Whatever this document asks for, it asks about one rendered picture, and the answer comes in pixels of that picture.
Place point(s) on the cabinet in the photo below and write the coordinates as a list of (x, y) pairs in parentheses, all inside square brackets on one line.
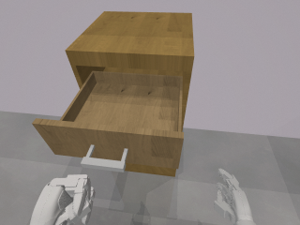
[(156, 43)]

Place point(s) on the drawer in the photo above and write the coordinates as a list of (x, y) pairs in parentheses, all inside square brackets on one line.
[(115, 111)]

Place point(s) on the left robot hand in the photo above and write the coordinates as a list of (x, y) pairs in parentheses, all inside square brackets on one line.
[(72, 194)]

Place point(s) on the right robot hand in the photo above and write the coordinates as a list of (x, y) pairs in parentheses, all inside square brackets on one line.
[(235, 206)]

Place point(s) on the handle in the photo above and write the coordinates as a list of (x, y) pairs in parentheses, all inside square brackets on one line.
[(104, 164)]

